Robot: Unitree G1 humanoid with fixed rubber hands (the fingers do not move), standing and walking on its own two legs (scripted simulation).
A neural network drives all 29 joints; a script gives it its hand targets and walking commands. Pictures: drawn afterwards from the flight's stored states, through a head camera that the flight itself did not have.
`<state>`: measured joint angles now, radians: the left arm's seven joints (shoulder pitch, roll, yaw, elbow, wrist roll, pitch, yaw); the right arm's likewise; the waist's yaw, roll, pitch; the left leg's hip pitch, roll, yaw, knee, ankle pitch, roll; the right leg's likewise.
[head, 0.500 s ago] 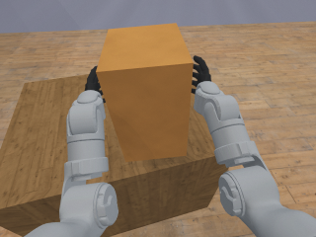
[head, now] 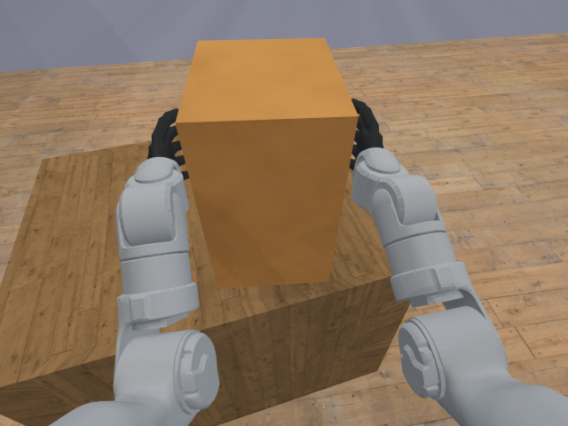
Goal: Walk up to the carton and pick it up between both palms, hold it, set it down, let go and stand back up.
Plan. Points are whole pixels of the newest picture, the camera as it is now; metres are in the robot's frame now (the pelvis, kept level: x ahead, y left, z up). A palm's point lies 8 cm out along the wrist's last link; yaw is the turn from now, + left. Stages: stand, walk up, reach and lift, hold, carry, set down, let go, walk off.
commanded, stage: reach and lift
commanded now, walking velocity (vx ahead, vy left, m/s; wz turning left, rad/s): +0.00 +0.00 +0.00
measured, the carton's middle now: (268, 170) +0.40 +0.01 +0.17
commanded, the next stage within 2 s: hold in 0.20 s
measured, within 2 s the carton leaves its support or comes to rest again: neither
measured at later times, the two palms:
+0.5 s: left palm (151, 166) +0.35 +0.15 +0.23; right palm (364, 150) +0.37 -0.11 +0.22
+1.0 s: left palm (149, 164) +0.35 +0.15 +0.23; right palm (364, 149) +0.37 -0.11 +0.22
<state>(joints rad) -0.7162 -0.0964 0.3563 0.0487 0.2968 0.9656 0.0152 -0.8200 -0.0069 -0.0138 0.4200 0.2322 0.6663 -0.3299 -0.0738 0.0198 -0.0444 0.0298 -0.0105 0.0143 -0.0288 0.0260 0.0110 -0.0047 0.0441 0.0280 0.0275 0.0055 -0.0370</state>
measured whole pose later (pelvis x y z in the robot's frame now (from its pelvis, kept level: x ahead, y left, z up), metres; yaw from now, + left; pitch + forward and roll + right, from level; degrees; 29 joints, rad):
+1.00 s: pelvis -0.01 +0.00 +0.00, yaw +0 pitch -2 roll +0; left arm -0.77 -0.08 0.33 0.01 0.32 1.08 0.02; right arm -0.86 -0.02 -0.04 0.40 0.26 0.73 -0.34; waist -0.07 0.00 -0.05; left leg 0.02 -0.02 0.00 -0.03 0.04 0.02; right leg -0.01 0.04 0.02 0.03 0.02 -0.03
